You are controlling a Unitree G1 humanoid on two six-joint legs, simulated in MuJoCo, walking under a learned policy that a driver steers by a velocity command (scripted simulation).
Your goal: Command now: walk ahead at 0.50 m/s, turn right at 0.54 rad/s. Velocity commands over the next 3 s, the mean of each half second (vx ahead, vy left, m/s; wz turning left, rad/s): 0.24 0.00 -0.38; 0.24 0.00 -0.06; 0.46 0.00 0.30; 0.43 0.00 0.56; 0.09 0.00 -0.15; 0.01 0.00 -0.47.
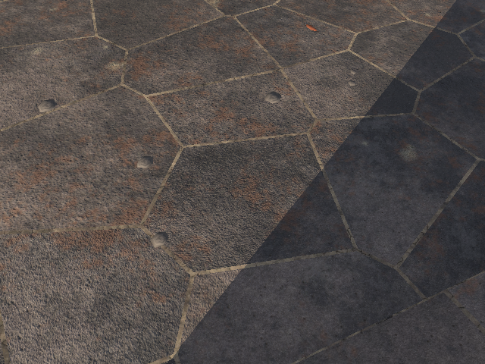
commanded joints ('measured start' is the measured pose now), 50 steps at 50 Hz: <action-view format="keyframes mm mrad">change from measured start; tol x32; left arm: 1 398 150 54 111 -6 -26 15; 7 3 167 34 -39 -7 -62 -32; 50 23 53 21 -225 -37 66 34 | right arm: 1 -257 -133 -23 -180 14 -33 -12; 50 -48 -206 -99 -169 72 62 -46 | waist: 1 186 -53 -27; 17 -11 274 -420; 50 -59 130 70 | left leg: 1 -789 1 -194 334 11 28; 14 24 -75 -36 -390 536 36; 16 375 276 -412 -541 1316 432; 23 -421 68 -125 -697 706 198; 34 -183 -33 -69 -541 -91 153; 50 58 245 -438 -682 404 300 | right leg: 1 658 -313 527 -259 114 -243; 7 -40 -169 238 -375 534 -194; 15 -96 -49 255 69 549 7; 17 -225 59 151 623 -533 137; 18 -250 -17 157 731 -515 152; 28 314 -167 39 -92 251 157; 33 18 -165 107 -212 -447 -4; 40 215 -181 125 -135 2 17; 50 -178 -150 23 217 -363 42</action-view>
